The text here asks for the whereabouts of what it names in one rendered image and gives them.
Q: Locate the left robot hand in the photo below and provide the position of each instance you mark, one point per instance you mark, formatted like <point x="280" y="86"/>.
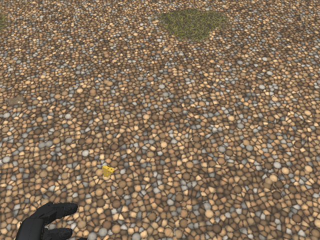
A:
<point x="33" y="227"/>

